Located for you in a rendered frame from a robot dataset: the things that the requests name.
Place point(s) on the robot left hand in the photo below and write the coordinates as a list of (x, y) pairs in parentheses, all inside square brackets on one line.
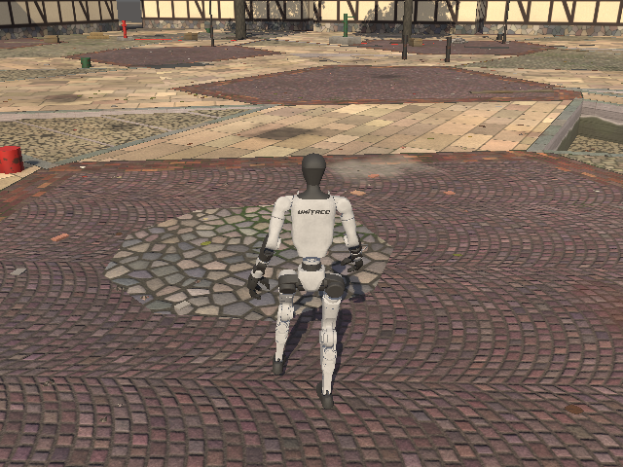
[(252, 285)]

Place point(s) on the right robot foot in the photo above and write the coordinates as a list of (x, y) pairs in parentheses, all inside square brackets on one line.
[(326, 400)]

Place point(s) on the robot foot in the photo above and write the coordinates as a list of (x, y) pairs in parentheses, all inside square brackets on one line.
[(326, 400), (278, 366)]

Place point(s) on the robot right upper arm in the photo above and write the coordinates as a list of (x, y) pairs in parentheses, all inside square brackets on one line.
[(343, 206)]

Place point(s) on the robot right hand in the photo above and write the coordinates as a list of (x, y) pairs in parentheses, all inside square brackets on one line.
[(357, 265)]

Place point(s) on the right robot forearm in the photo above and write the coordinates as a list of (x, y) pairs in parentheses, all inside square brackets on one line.
[(356, 252)]

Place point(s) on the left robot foot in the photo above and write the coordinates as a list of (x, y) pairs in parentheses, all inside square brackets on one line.
[(278, 366)]

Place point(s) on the robot left upper arm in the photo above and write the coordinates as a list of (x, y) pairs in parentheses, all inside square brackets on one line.
[(281, 205)]

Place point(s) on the left robot forearm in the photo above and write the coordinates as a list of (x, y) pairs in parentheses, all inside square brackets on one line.
[(262, 260)]

